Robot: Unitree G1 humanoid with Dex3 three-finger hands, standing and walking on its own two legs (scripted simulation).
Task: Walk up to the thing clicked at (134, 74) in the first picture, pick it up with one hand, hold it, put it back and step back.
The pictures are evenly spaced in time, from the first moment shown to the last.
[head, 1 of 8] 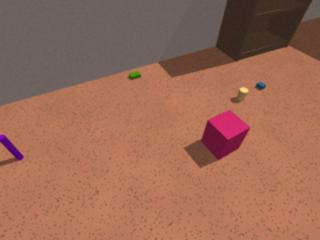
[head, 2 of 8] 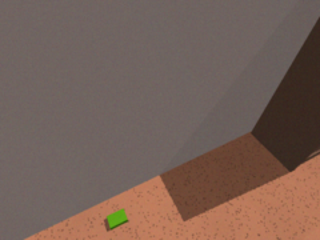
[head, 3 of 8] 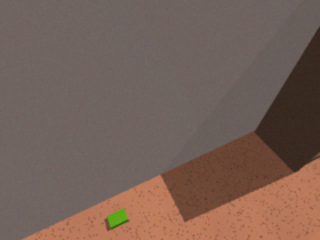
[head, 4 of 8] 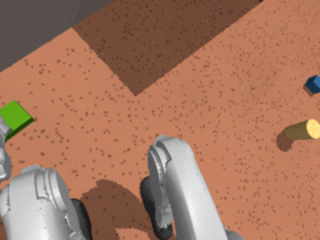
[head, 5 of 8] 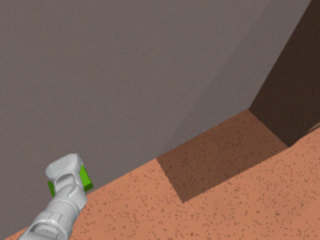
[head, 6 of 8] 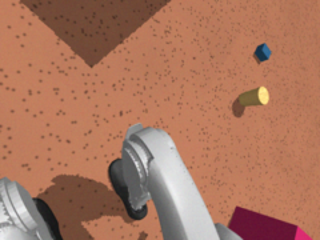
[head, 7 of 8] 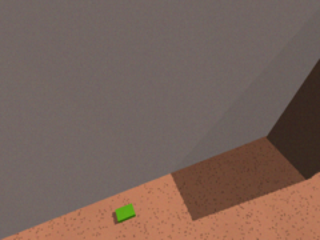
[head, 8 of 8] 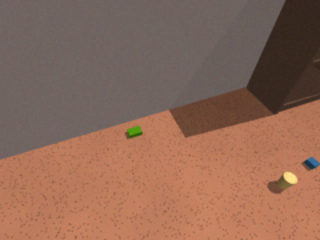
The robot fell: no
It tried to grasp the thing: yes
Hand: left
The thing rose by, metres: 0.67
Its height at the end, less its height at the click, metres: +0.00
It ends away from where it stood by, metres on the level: 0.01
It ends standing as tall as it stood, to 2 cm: yes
